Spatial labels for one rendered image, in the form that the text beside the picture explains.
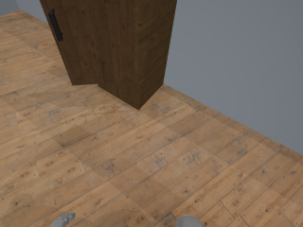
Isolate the handle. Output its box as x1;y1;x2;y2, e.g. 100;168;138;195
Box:
48;9;63;42

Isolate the cupboard door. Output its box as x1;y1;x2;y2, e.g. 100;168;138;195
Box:
40;0;135;86

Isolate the robot right thigh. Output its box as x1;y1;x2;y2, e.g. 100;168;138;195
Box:
175;216;204;227

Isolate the left robot hand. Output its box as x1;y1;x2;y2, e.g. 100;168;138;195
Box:
49;212;76;227

